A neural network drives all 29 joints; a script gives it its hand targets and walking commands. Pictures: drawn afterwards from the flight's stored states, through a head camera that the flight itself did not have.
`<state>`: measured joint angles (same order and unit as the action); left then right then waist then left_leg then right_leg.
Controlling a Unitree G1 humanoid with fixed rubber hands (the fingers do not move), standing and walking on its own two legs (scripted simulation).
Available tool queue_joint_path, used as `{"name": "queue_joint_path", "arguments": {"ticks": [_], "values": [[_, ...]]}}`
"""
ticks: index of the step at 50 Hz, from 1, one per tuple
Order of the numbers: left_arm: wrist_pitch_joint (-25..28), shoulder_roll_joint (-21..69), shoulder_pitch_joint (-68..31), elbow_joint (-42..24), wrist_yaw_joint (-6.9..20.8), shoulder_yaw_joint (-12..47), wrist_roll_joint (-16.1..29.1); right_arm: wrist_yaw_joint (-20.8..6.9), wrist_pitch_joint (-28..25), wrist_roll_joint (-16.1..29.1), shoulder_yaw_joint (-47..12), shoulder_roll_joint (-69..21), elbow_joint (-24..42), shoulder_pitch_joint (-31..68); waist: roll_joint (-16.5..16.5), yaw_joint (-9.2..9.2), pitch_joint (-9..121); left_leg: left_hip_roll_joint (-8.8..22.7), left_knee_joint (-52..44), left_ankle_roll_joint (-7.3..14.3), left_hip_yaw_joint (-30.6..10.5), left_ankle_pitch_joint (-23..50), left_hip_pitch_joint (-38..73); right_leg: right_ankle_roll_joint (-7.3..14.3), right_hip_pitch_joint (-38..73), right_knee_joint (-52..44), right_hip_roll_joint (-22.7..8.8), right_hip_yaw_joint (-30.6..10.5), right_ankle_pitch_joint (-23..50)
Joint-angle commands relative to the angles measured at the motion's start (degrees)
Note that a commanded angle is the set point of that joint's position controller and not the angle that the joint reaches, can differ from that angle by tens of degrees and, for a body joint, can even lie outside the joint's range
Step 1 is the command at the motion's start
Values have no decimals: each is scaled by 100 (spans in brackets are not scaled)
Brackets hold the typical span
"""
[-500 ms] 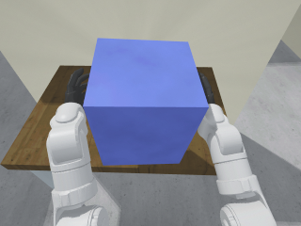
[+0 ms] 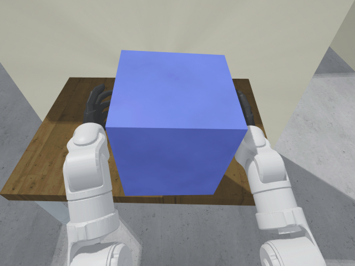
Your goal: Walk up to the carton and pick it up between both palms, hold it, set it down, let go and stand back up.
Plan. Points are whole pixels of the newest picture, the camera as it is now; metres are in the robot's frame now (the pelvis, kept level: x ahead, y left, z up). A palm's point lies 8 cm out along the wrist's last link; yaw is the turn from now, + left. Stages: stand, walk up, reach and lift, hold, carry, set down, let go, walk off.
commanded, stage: set down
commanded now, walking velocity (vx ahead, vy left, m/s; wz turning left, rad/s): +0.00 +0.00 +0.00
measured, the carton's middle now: (171, 129) +0.37 -0.01 +0.12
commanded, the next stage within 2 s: none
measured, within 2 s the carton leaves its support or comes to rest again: neither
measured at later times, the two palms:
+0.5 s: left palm (105, 122) +0.37 +0.13 +0.15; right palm (243, 125) +0.37 -0.17 +0.11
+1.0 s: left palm (116, 125) +0.40 +0.11 +0.12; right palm (243, 129) +0.39 -0.19 +0.08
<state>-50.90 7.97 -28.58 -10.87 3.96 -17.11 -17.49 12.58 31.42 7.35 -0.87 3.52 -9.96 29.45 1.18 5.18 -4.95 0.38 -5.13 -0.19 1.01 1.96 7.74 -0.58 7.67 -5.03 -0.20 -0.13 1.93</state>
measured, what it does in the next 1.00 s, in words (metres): stands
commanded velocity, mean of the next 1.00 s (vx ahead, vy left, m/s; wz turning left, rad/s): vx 0.00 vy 0.00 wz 0.00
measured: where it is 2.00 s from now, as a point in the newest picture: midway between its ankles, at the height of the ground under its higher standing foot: outside the picture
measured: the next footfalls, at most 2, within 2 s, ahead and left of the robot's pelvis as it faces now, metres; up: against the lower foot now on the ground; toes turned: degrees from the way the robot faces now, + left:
none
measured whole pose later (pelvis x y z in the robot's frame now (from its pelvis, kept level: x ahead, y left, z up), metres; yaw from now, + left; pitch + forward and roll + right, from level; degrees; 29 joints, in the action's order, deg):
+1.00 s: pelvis +0.02 +0.00 +0.00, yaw +2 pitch +3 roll +0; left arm -29.2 11.1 -30.0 10.3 1.5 -19.8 -18.4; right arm 4.7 14.3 -6.2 10.2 0.0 -27.9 31.1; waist 2.5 6.1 0.2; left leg 0.3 -5.2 -0.3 -0.6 1.7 0.3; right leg -0.4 0.9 -5.1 -0.3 1.5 1.2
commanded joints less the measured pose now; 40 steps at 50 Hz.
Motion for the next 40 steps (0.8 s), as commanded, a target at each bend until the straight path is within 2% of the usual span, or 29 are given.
{"name": "queue_joint_path", "arguments": {"ticks": [1,7,17,21,32,35,40], "values": [[367,1548,-2958,-508,777,1914,888,-751,-483,431,-1373,-1871,1407,3528,-69,-61,2487,-133,-59,35,164,802,177,-317,979,427,215,119,918],[534,1596,-2935,-261,752,1865,839,-852,-629,230,-1275,-1886,1192,3499,-134,19,2619,-165,-37,39,128,977,280,-328,972,434,261,178,1176],[723,1711,-2745,-202,732,1922,844,-931,-845,136,-1290,-1964,1091,3308,-105,140,2714,-234,68,-45,82,1631,471,-325,1101,493,312,206,2074],[802,1737,-2724,-176,693,1932,818,-975,-933,116,-1352,-2007,1081,3334,-118,87,2718,-241,64,-42,88,1644,375,-347,1147,549,302,207,2213],[1166,1766,-2667,289,630,1777,702,-1161,-1232,-184,-1136,-2046,718,3294,-166,83,2829,-247,-9,8,57,1481,195,-370,1132,606,316,251,2352],[1345,1736,-2815,422,627,1712,650,-1231,-1346,-350,-949,-2050,499,3303,-128,125,2821,-251,-19,16,75,1341,152,-376,967,560,314,279,2164],[1731,1793,-2830,798,561,1631,559,-1367,-1621,-604,-743,-2095,161,3292,-104,130,2989,-246,-2,8,33,1500,191,-348,813,527,335,331,2241]]}}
